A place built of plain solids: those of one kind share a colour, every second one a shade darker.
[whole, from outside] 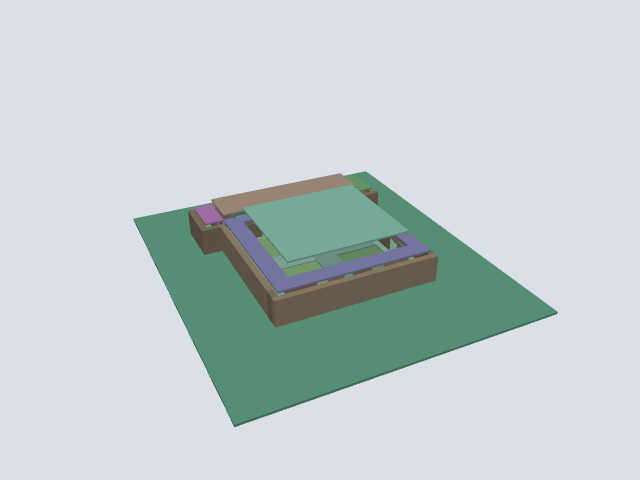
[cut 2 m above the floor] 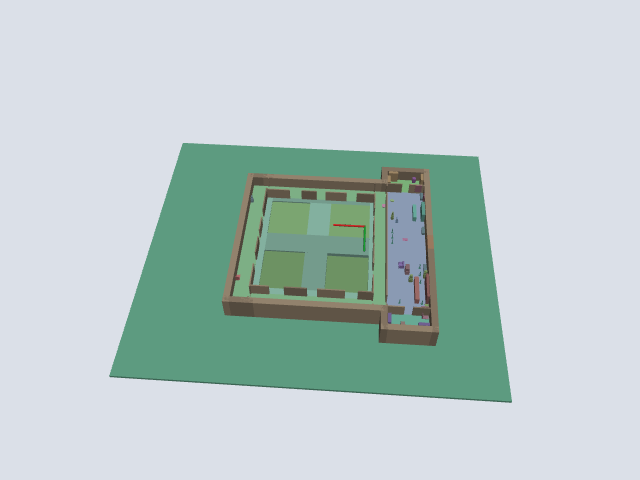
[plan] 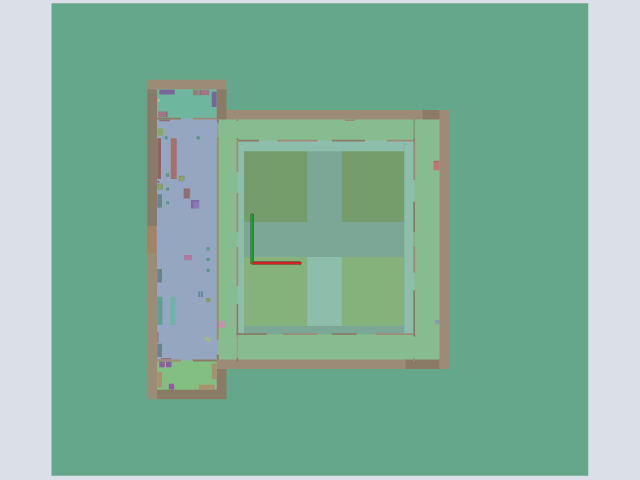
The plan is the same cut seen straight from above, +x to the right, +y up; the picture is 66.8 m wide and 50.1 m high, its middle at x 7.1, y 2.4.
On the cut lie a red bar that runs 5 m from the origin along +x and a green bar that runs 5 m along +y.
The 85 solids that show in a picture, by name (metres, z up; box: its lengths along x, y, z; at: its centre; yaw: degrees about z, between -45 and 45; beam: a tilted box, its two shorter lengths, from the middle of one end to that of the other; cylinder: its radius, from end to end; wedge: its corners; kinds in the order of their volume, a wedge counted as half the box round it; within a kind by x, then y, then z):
{
 "ground_under_all_1": {"box": [56.03, 49.31, 0.4], "at": [7.09, 2.45, -1.92]},
 "wall_1": {"box": [1.0, 4.95, 4.55], "at": [-10.42, -11.75, 0.51]},
 "wall_2": {"box": [1.0, 12.13, 4.55], "at": [-10.42, -5.01, 0.51]},
 "wall_3": {"box": [1.0, 12.13, 4.55], "at": [-10.42, 9.91, 0.51]},
 "wall_4": {"box": [1.0, 4.95, 4.55], "at": [-10.42, 16.65, 0.51]},
 "wall_5": {"box": [2.73, 0.2, 4.55], "at": [-8.76, -10.18, 0.51]},
 "wall_6": {"box": [2.73, 0.2, 4.55], "at": [-8.76, 15.07, 0.51]},
 "wall_7": {"box": [8.25, 1.0, 4.55], "at": [-6.79, -13.73, 0.51]},
 "wall_8": {"box": [8.25, 1.0, 4.55], "at": [-6.79, 18.63, 0.51]},
 "wall_9": {"box": [2.73, 0.2, 4.55], "at": [-4.83, -10.18, 0.51]},
 "wall_10": {"box": [2.73, 0.2, 4.55], "at": [-4.83, 15.07, 0.51]},
 "wall_11": {"box": [0.2, 21.23, 4.55], "at": [-3.57, 2.56, 0.51]},
 "wall_12": {"box": [1.0, 4.15, 4.55], "at": [-3.17, -12.15, 0.51]},
 "wall_13": {"box": [1.0, 4.15, 4.55], "at": [-3.17, 17.05, 0.51]},
 "wall_14": {"box": [3.05, 1.0, 4.55], "at": [-2.15, -10.58, 0.51]},
 "wall_15": {"box": [3.05, 1.0, 4.55], "at": [-2.15, 15.48, 0.51]},
 "wall_16": {"box": [0.2, 3.28, 4.55], "at": [-1.52, -5.89, 0.51]},
 "wall_17": {"box": [0.2, 4.1, 4.55], "at": [-1.52, -0.35, 0.51]},
 "wall_18": {"box": [0.2, 4.12, 4.55], "at": [-1.52, 5.26, 0.51]},
 "wall_19": {"box": [0.2, 3.35, 4.55], "at": [-1.52, 11.2, 0.51]},
 "wall_20": {"box": [2.35, 0.2, 4.55], "at": [-0.45, 12.78, 0.51]},
 "wall_21": {"box": [3.15, 0.2, 4.55], "at": [-0.05, -7.42, 0.51]},
 "wall_22": {"box": [4.2, 0.2, 4.55], "at": [4.73, 12.78, 0.51]},
 "wall_23": {"box": [3.6, 0.2, 4.55], "at": [5.03, -7.42, 0.51]},
 "wall_24": {"box": [20.25, 1.0, 4.55], "at": [7.71, -10.58, 0.51]},
 "wall_25": {"box": [20.25, 1.0, 4.55], "at": [7.71, 15.48, 0.51]},
 "wall_26": {"box": [2.6, 0.2, 4.55], "at": [9.63, -7.42, 0.51]},
 "wall_27": {"box": [3.48, 0.2, 4.55], "at": [10.07, 12.78, 0.51]},
 "wall_28": {"box": [4.1, 0.2, 4.55], "at": [14.98, -7.42, 0.51]},
 "wall_29": {"box": [2.98, 0.2, 4.55], "at": [15.54, 12.78, 0.51]},
 "wall_30": {"box": [0.2, 4.68, 4.55], "at": [16.93, -5.19, 0.51]},
 "wall_31": {"box": [0.2, 2.7, 4.55], "at": [16.93, 0.35, 0.51]},
 "wall_32": {"box": [0.2, 2.7, 4.55], "at": [16.93, 0.35, 0.51]},
 "wall_33": {"box": [0.2, 3.2, 4.55], "at": [16.93, 4.8, 0.51]},
 "wall_34": {"box": [0.2, 4.23, 4.55], "at": [16.93, 10.76, 0.51]},
 "wall_35": {"box": [4.55, 1.0, 4.55], "at": [18.3, -10.58, 0.51]},
 "wall_36": {"box": [4.55, 1.0, 4.55], "at": [18.3, 15.48, 0.51]},
 "wall_37": {"box": [1.0, 27.05, 4.55], "at": [20.08, 2.45, 0.51]},
 "floor_corr_1": {"box": [2.05, 25.25, 1.77], "at": [-2.54, 2.45, -0.89]},
 "floor_corr_2": {"box": [18.45, 2.75, 1.77], "at": [7.71, -8.8, -0.89]},
 "floor_corr_3": {"box": [18.45, 2.3, 1.77], "at": [7.71, 13.93, -0.89]},
 "floor_corr_4": {"box": [2.75, 25.25, 1.77], "at": [18.3, 2.45, -0.89]},
 "floor_gang_1": {"box": [0.7, 20.2, 1.77], "at": [-1.17, 2.67, -0.89]},
 "floor_gang_2": {"box": [16.7, 0.85, 1.77], "at": [7.53, -7.0, -0.89]},
 "floor_gang_3": {"box": [16.7, 3.65, 1.77], "at": [7.53, 2.45, -0.89]},
 "floor_gang_4": {"box": [16.7, 1.1, 1.77], "at": [7.53, 12.22, -0.89]},
 "floor_gang_5": {"box": [3.6, 7.2, 1.77], "at": [7.58, -2.98, -0.89]},
 "floor_gang_6": {"box": [3.6, 7.4, 1.77], "at": [7.58, 7.97, -0.89]},
 "floor_gang_7": {"box": [1.05, 20.2, 1.77], "at": [16.41, 2.67, -0.89]},
 "floor_foyer_1": {"box": [6.45, 25.25, 1.77], "at": [-6.79, 2.45, -0.89]},
 "step_tier_1": {"box": [6.6, 7.2, 1.77], "at": [2.48, -2.98, -0.89]},
 "step_tier_2": {"box": [6.6, 7.4, 1.14], "at": [2.48, 7.97, -1.2]},
 "step_tier_3": {"box": [6.5, 7.2, 1.58], "at": [12.63, -2.98, -0.98]},
 "step_tier_4": {"box": [6.5, 7.4, 1.53], "at": [12.63, 7.97, -1.0]},
 "ceil_hall_1": {"box": [18.45, 20.2, 0.3], "at": [7.71, 2.67, 6.0]},
 "ceil_corr_1": {"box": [2.05, 25.25, 0.3], "at": [-2.54, 2.45, 3.4]},
 "ceil_corr_2": {"box": [18.45, 2.75, 0.3], "at": [7.71, -8.8, 3.4]},
 "ceil_corr_3": {"box": [18.45, 2.3, 0.3], "at": [7.71, 13.93, 3.4]},
 "ceil_corr_4": {"box": [2.75, 25.25, 0.3], "at": [18.3, 2.45, 3.4]},
 "ceil_foyer_1": {"box": [6.45, 25.25, 0.3], "at": [-6.79, 2.45, 4.35]},
 "floor_cloaks_1": {"box": [6.45, 3.15, 1.77], "at": [-6.79, -11.75, -0.89]},
 "floor_store_1": {"box": [6.45, 3.15, 1.77], "at": [-6.79, 16.65, -0.89]},
 "door_leaf_1": {"box": [0.97, 2.8, 5.04], "at": [-10.44, 2.45, 0.75]},
 "bar_foyer_1": {"box": [0.4, 4.25, 2.1], "at": [-9.69, 10.9, 1.05]},
 "bar_foyer_2": {"box": [0.65, 4.25, 1.1], "at": [-8.16, 10.9, 0.55]},
 "ceil_cloaks_1": {"box": [6.45, 3.15, 0.3], "at": [-6.79, -11.75, 3.4]},
 "ceil_store_1": {"box": [6.45, 3.15, 0.3], "at": [-6.79, 16.65, 3.4]},
 "shelves_cloaks_1": {"box": [0.5, 1.6, 2.0], "at": [-9.64, -12.18, 1.0]},
 "shelves_cloaks_2": {"box": [1.6, 0.5, 2.0], "at": [-4.72, -12.95, 1.0]},
 "shelves_cloaks_3": {"box": [0.5, 1.6, 2.0], "at": [-3.95, -11.32, 1.0]},
 "cloakroom_foyer_1": {"box": [0.55, 2.95, 1.75], "at": [-9.62, -5.0, 0.87]},
 "cloakroom_foyer_2": {"box": [0.55, 2.95, 1.0], "at": [-8.27, -5.0, 0.5]},
 "shelves_store_1": {"box": [1.6, 0.5, 2.0], "at": [-8.87, 17.84, 1.0]},
 "shelves_store_2": {"box": [0.5, 1.6, 2.0], "at": [-3.95, 17.07, 1.0]},
 "bench_foyer_1": {"box": [0.5, 1.4, 0.46], "at": [-9.64, -9.12, 0.22]},
 "bench_foyer_2": {"box": [0.5, 1.4, 0.46], "at": [-9.64, -1.32, 0.22]},
 "bench_foyer_3": {"box": [0.5, 1.4, 0.46], "at": [-9.64, 6.47, 0.22]},
 "step_strewn_mat_1": {"box": [0.84, 0.56, 1.79], "at": [-6.68, 0.56, -0.87]},
 "cart_foyer_1": {"box": [0.58, 0.98, 0.58], "at": [-6.8, 7.26, 1.21]},
 "poster_case_foyer_1": {"box": [1.1, 0.14, 1.6], "at": [-8.97, -9.97, 1.3]},
 "trolley_store_1": {"box": [1.0, 0.6, 0.06], "at": [-9.32, 15.51, 0.2]},
 "trolley_store_2": {"box": [1.0, 0.6, 0.06], "at": [-4.97, 17.8, 0.2]},
 "trolley_1": {"box": [0.6, 1.0, 0.06], "at": [19.25, 10.18, 0.2]},
 "low_table_foyer_1": {"box": [0.6, 0.8, 0.04], "at": [-9.59, 13.67, 0.41]},
 "low_table_1": {"box": [0.6, 0.69, 0.04], "at": [-3.13, -6.41, 0.41]}
}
